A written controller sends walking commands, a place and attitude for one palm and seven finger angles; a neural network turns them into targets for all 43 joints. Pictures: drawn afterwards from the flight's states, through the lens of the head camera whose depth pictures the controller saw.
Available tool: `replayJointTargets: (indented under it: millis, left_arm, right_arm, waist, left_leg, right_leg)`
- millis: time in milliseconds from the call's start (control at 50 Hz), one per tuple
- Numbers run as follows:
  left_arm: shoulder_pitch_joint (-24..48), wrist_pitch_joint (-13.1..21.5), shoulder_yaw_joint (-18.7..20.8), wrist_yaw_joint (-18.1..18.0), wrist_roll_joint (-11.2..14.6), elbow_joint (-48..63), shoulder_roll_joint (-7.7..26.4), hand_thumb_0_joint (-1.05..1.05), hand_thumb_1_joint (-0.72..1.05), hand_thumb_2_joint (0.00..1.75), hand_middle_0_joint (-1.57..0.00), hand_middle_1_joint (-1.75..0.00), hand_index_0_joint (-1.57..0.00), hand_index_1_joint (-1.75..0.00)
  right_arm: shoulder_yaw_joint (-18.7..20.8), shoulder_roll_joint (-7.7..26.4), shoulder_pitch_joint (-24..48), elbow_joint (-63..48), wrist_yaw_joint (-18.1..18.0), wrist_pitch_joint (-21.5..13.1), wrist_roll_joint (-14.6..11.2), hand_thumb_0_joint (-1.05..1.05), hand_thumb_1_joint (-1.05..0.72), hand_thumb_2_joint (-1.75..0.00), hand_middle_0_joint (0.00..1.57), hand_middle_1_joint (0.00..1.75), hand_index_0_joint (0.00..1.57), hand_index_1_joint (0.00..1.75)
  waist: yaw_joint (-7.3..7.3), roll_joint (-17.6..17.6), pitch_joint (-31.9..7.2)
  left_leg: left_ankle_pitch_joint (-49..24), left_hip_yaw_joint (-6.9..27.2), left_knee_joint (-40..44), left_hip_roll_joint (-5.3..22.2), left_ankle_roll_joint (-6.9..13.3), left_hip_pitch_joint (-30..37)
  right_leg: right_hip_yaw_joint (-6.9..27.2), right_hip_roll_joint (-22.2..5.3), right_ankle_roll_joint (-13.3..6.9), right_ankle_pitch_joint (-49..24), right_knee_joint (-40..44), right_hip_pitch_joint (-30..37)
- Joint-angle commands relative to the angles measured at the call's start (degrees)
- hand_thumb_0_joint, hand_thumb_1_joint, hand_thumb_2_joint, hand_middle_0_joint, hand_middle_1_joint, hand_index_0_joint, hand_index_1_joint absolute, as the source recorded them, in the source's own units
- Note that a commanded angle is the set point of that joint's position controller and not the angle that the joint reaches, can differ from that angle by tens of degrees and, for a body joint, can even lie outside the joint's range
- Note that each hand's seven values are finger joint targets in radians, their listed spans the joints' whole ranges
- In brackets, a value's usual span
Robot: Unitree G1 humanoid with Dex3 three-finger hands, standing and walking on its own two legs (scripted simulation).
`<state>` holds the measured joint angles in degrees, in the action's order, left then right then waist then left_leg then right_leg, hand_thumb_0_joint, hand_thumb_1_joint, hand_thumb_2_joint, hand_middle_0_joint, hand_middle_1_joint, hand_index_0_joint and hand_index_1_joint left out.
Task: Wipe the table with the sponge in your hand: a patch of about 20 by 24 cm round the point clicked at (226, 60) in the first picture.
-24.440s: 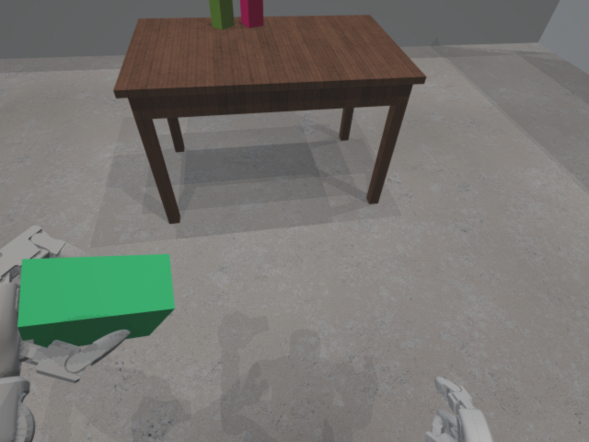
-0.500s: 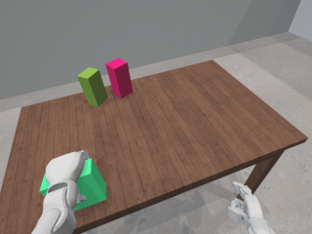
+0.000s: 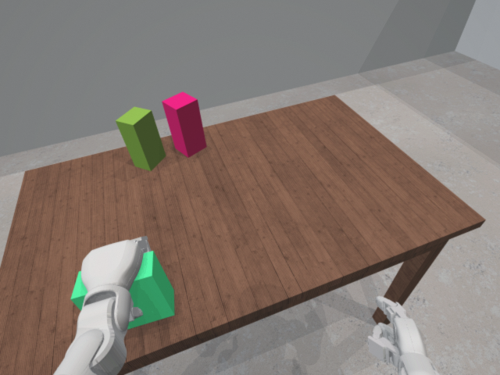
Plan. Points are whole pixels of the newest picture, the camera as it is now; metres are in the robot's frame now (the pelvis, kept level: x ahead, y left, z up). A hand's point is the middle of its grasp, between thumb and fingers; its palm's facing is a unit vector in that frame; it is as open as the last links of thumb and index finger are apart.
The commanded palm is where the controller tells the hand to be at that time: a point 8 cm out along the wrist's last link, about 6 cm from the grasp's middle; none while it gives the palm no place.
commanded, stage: move the sponge above the wiping area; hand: left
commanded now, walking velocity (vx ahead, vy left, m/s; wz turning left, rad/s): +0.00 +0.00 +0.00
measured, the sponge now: (132, 300) +0.23 +0.26 -0.03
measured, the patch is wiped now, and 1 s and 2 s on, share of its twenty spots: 0.00 0.00 0.00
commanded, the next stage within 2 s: none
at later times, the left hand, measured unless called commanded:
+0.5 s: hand (128, 269) +0.25 +0.26 +0.03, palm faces +0.00 -0.08 -1.00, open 10.0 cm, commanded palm +0.23 +0.25 +0.09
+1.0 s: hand (113, 266) +0.25 +0.28 +0.04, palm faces +0.04 -0.09 -1.00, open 10.0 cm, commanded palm +0.22 +0.26 +0.10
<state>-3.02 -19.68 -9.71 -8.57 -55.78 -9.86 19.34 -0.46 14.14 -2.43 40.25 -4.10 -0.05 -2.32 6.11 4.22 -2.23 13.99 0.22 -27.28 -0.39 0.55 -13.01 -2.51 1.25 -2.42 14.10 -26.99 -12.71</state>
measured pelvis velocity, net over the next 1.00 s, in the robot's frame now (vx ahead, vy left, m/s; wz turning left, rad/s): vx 0.01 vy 0.00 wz -0.01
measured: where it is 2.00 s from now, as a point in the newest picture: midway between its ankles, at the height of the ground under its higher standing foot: outside the picture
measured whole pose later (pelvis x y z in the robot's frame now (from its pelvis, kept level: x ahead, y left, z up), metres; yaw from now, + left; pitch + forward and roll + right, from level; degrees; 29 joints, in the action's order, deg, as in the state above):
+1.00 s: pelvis +0.01 +0.00 +0.00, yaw +0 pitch +0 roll +0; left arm -2.7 -23.7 -7.2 -11.8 -54.8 -7.6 20.3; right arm -0.2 14.1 -2.2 41.0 -3.2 0.8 -3.2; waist 6.3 4.6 -3.2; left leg 14.4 0.0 -26.6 -0.3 0.4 -12.0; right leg -2.1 1.4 -2.4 14.4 -26.5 -11.9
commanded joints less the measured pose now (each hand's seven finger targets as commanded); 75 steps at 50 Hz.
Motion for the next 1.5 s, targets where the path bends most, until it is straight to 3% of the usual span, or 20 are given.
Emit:
replayJointTargets:
  millis: [0,40,160,220,340,440,460,600,720,740,800,840,860,940,1000,1120,1240,1300,1340,1480]
  left_arm:
    - [18.7,0.1,9.5,-7.6,-3.4,14.9,13.1,0.0,0.1,1.3,-1.2,-1.6,-1.2,-1.6]
    - [17.6,-2.5,10.6,-8.0,-2.1,12.2,13.6,0.0,0.1,1.3,-1.2,-1.6,-1.2,-1.6]
    - [15.2,-9.2,1.4,-2.8,1.5,8.2,5.7,0.0,0.1,1.3,-1.2,-1.6,-1.2,-1.6]
    - [17.8,-8.5,1.1,-0.2,0.0,8.1,7.5,0.0,0.1,1.3,-1.2,-1.6,-1.2,-1.6]
    - [20.3,-0.6,11.1,-3.4,-3.1,15.6,17.7,0.0,0.1,1.3,-1.2,-1.6,-1.2,-1.6]
    - [19.7,-2.5,11.0,-7.2,-3.3,13.6,15.0,0.0,0.1,1.3,-1.2,-1.6,-1.2,-1.6]
    - [19.3,-3.6,7.9,-7.0,-2.2,13.3,11.3,0.0,0.1,1.3,-1.2,-1.6,-1.2,-1.6]
    - [15.7,-10.0,3.5,-0.7,1.1,6.0,9.0,0.0,0.1,1.3,-1.2,-1.6,-1.2,-1.6]
    - [18.2,-2.1,7.0,0.1,-1.0,13.6,13.2,0.0,0.1,1.3,-1.2,-1.6,-1.2,-1.6]
    - [18.3,-0.8,10.3,-0.9,-1.6,15.8,16.7,0.0,0.1,1.3,-1.2,-1.6,-1.2,-1.6]
    - [19.2,1.2,9.5,-4.1,-3.1,16.8,14.2,0.0,0.1,1.3,-1.2,-1.6,-1.2,-1.6]
    - [16.9,-0.1,14.1,-6.2,-3.3,16.0,18.3,0.0,0.1,1.3,-1.2,-1.6,-1.2,-1.6]
    - [16.4,-1.0,10.5,-6.6,-2.6,16.2,13.7,0.0,0.1,1.3,-1.2,-1.6,-1.2,-1.6]
    - [13.2,-6.0,10.8,-6.0,0.2,12.2,13.4,0.0,0.1,1.3,-1.2,-1.6,-1.2,-1.6]
    - [12.4,-8.6,2.9,-2.9,1.3,13.1,6.8,0.0,0.1,1.3,-1.2,-1.6,-1.2,-1.6]
    - [13.7,-5.5,1.8,0.4,-0.5,17.2,8.1,0.0,0.1,1.3,-1.2,-1.6,-1.2,-1.6]
    - [22.4,-1.3,9.8,-5.8,-4.9,18.6,15.9,0.0,0.1,1.3,-1.2,-1.6,-1.2,-1.6]
    - [22.0,-3.0,6.9,-7.7,-3.8,16.3,11.4,0.0,0.1,1.3,-1.2,-1.6,-1.2,-1.6]
    - [19.7,-5.8,9.8,-7.8,-2.0,12.7,13.7,0.0,0.1,1.3,-1.2,-1.6,-1.2,-1.6]
    - [15.9,-11.9,-0.4,0.6,1.0,7.6,5.4,0.0,0.1,1.3,-1.2,-1.6,-1.2,-1.6]
  right_arm:
    - [2.1,5.2,11.5,-9.4,0.2,-3.9,-0.1,0.0,-0.9,-0.9,0.2,0.3,0.2,0.3]
    - [2.1,5.7,12.5,-8.9,0.4,-3.5,-0.4,0.0,-0.9,-0.9,0.2,0.3,0.2,0.3]
    - [1.3,6.1,14.4,-10.3,0.6,-2.1,-1.9,0.0,-0.9,-0.9,0.2,0.3,0.2,0.3]
    - [1.1,6.3,13.7,-10.3,0.4,-1.7,-1.7,0.0,-0.9,-0.9,0.2,0.3,0.2,0.3]
    - [1.6,5.9,11.6,-9.9,-0.2,-2.8,0.2,0.0,-0.9,-0.9,0.2,0.3,0.2,0.3]
    - [1.9,5.6,12.8,-9.2,0.3,-3.1,-0.3,0.0,-0.9,-0.9,0.2,0.3,0.2,0.3]
    - [1.8,5.3,13.0,-9.7,0.4,-3.1,-0.7,0.0,-0.9,-0.9,0.2,0.3,0.2,0.3]
    - [0.9,6.5,14.3,-10.1,0.2,-1.3,-1.9,0.0,-0.9,-0.9,0.2,0.3,0.2,0.3]
    - [1.5,5.9,11.4,-10.8,0.0,-2.3,-0.6,0.0,-0.9,-0.9,0.2,0.3,0.2,0.3]
    - [1.7,6.2,11.1,-10.6,-0.1,-2.6,-0.1,0.0,-0.9,-0.9,0.2,0.3,0.2,0.3]
    - [1.9,5.4,10.8,-10.3,0.0,-3.3,0.1,0.0,-0.9,-0.9,0.2,0.3,0.2,0.3]
    - [2.2,6.1,11.2,-9.7,0.3,-3.2,0.1,0.0,-0.9,-0.9,0.2,0.3,0.2,0.3]
    - [2.1,5.4,11.2,-10.2,0.4,-3.2,-0.1,0.0,-0.9,-0.9,0.2,0.3,0.2,0.3]
    - [2.0,6.4,14.0,-9.6,0.8,-2.5,-1.2,0.0,-0.9,-0.9,0.2,0.3,0.2,0.3]
    - [1.6,6.0,14.8,-10.8,1.2,-2.0,-1.8,0.0,-0.9,-0.9,0.2,0.3,0.2,0.3]
    - [1.3,5.8,13.1,-11.7,1.3,-1.8,-0.9,0.0,-0.9,-0.9,0.2,0.3,0.2,0.3]
    - [1.6,5.5,13.1,-9.7,0.2,-2.6,0.2,0.0,-0.9,-0.9,0.2,0.3,0.2,0.3]
    - [1.5,4.8,14.2,-9.5,0.4,-2.9,-0.5,0.0,-0.9,-0.9,0.2,0.3,0.2,0.3]
    - [1.2,5.5,15.4,-8.7,0.4,-2.4,-0.8,0.0,-0.9,-0.9,0.2,0.3,0.2,0.3]
    - [0.4,6.1,16.1,-10.6,0.9,-0.5,-2.2,0.0,-0.9,-0.9,0.2,0.3,0.2,0.3]
  waist:
    - [0.42,1.4,-13.3]
    - [0.82,-0.2,-11.8]
    - [-0.76,-4.8,-9.0]
    - [-1.27,-6.4,-9.6]
    - [0.69,-0.6,-14.7]
    - [0.93,0.5,-12.5]
    - [0.39,0.2,-12.7]
    - [-0.98,-6.7,-8.4]
    - [-0.44,-2.4,-15.8]
    - [0.14,-0.9,-15.8]
    - [-0.03,0.8,-14.9]
    - [1.34,1.8,-14.0]
    - [0.57,0.6,-14.3]
    - [0.95,-2.6,-11.6]
    - [-0.36,-3.1,-10.3]
    - [-0.67,-3.9,-11.2]
    - [0.99,1.8,-12.1]
    - [0.62,1.9,-12.5]
    - [1.42,0.6,-11.4]
    - [-0.86,-5.3,-8.7]
  left_leg:
    - [-14.4,3.3,2.5,-1.3,1.3,5.6]
    - [-12.8,3.4,3.1,-1.2,1.1,5.1]
    - [-9.0,2.5,4.2,-1.4,1.5,2.9]
    - [-8.6,2.8,3.4,-1.9,2.0,3.1]
    - [-12.6,3.1,1.9,-2.2,2.0,5.5]
    - [-13.8,3.2,2.6,-1.7,1.3,5.6]
    - [-13.6,2.5,2.9,-1.6,1.4,5.1]
    - [-9.9,2.2,3.5,-1.9,1.8,2.5]
    - [-14.2,2.3,1.4,-2.3,2.6,5.4]
    - [-14.7,2.8,1.3,-2.1,2.4,5.8]
    - [-16.0,2.7,1.3,-1.7,2.0,6.3]
    - [-16.4,3.3,1.8,-1.9,1.5,5.7]
    - [-16.4,2.4,1.9,-1.5,1.6,5.2]
    - [-14.4,2.9,3.2,-1.4,1.2,4.3]
    - [-13.4,3.1,3.7,-1.1,1.3,4.3]
    - [-12.4,4.2,3.1,-1.1,2.1,5.0]
    - [-10.8,4.7,3.7,-0.9,1.4,6.5]
    - [-11.5,3.8,4.2,-0.8,0.9,6.6]
    - [-10.2,3.8,5.1,-1.1,0.7,5.8]
    - [-8.1,3.1,4.6,-1.7,1.6,3.1]
  right_leg:
    - [5.0,-0.4,-2.3,-12.6,3.9,2.9]
    - [5.5,-0.3,-2.3,-10.7,4.8,2.7]
    - [3.4,-0.9,-1.1,-7.7,5.5,2.8]
    - [4.2,-0.9,-0.9,-7.8,5.6,2.4]
    - [6.8,-0.5,-2.0,-14.0,4.2,5.3]
    - [6.5,-0.3,-2.5,-13.2,4.6,3.7]
    - [5.0,-0.7,-2.0,-13.4,4.3,4.2]
    - [4.7,-1.2,-0.7,-11.4,5.7,3.9]
    - [5.3,-1.2,-1.3,-17.6,3.7,6.3]
    - [6.4,-0.8,-1.8,-18.3,3.6,6.3]
    - [5.6,-0.8,-1.9,-18.0,3.5,4.4]
    - [6.8,-0.4,-2.7,-18.0,3.6,5.1]
    - [5.1,-0.7,-2.1,-18.5,3.1,5.5]
    - [5.8,-0.7,-1.8,-15.4,4.5,5.3]
    - [3.5,-0.9,-1.3,-13.1,4.6,3.8]
    - [3.6,-0.5,-1.5,-11.0,4.2,3.1]
    - [5.9,0.5,-2.8,-7.6,4.7,2.3]
    - [4.5,0.1,-2.5,-8.0,4.8,2.7]
    - [5.5,0.1,-2.5,-6.6,6.1,3.7]
    - [4.1,-0.8,-1.2,-6.8,6.2,3.3]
